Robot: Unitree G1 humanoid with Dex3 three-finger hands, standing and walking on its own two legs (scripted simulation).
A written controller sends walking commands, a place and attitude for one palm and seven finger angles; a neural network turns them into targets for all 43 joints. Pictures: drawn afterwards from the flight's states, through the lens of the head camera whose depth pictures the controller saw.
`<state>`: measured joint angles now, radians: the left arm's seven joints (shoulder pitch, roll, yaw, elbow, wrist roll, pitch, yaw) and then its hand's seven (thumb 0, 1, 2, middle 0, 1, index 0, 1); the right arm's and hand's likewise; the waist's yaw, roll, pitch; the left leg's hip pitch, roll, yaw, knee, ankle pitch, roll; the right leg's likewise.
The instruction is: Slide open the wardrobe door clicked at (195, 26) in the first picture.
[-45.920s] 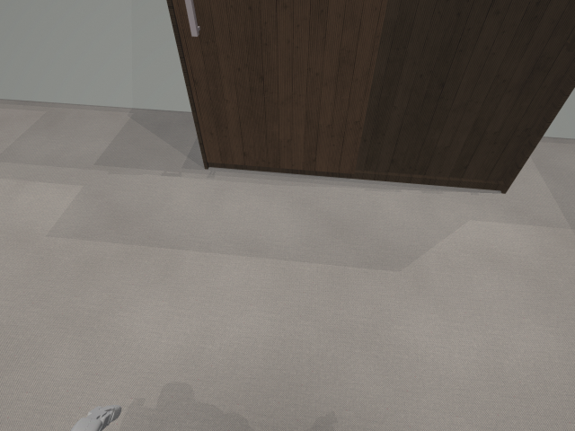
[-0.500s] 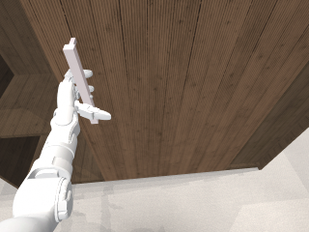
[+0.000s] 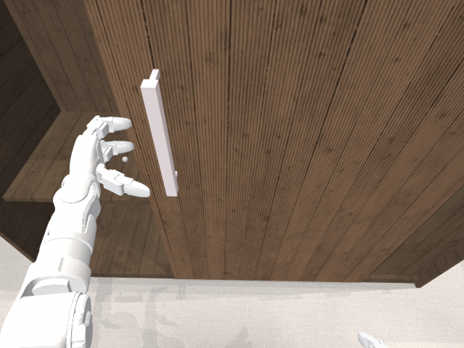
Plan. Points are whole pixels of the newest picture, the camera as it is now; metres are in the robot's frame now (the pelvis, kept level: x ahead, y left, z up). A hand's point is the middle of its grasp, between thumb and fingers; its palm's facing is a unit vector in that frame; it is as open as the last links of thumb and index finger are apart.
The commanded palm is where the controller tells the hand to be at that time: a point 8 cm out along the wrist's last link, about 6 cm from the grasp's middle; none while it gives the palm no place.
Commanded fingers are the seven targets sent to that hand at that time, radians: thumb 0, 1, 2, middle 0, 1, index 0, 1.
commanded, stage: slip the hand off the handle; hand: left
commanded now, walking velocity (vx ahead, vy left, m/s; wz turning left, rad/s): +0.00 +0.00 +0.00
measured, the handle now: (165, 141) +0.46 +0.16 +0.10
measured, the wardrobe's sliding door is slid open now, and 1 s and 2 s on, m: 0.50 0.50 0.50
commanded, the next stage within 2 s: draw the hand back to the body in 0.72 s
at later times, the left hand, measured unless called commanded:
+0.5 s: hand (105, 202) +0.31 +0.22 +0.11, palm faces +0.23 -0.96 -0.14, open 14.7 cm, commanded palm +0.28 +0.25 +0.11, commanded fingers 0.00 -0.55 0.20 -0.25 -1.15 -0.25 -1.15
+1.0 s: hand (101, 218) +0.26 +0.20 +0.14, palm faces +0.05 -1.00 -0.04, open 14.7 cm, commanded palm +0.22 +0.25 +0.13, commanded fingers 0.00 -0.55 0.20 -0.25 -1.15 -0.25 -1.15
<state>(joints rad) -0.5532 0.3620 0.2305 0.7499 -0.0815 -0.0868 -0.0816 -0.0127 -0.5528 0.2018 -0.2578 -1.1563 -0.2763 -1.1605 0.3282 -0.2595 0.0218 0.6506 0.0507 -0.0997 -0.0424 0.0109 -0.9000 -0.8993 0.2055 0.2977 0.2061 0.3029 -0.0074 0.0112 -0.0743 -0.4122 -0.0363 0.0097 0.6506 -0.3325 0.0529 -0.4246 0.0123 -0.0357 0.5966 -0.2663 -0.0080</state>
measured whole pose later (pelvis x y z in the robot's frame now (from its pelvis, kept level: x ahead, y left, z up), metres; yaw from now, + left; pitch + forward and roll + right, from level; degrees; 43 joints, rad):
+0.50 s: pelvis -0.01 -0.03 +0.00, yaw +0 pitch +2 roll -1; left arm -0.13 0.34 0.28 0.30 -0.16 -0.04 -0.12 -0.01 -0.55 0.20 -0.25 -1.15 -0.26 -1.15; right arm 0.28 -0.27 0.03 0.61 0.05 -0.14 -0.06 0.01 -0.90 -0.90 0.20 0.30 0.20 0.30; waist 0.04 0.03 -0.07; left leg -0.34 -0.01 0.00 0.63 -0.33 0.02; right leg -0.36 0.04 -0.04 0.59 -0.27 -0.04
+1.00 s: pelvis -0.01 -0.03 +0.00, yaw +0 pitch +0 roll -1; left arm -0.02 0.33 0.28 0.14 -0.31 -0.06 -0.32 -0.01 -0.55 0.20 -0.25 -1.15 -0.26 -1.15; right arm 0.26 -0.26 0.07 0.64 0.05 -0.26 -0.11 0.02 -0.90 -0.90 0.21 0.30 0.21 0.30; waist 0.06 0.04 -0.06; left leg -0.31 -0.01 -0.01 0.64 -0.33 0.02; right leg -0.32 0.03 -0.06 0.60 -0.27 -0.04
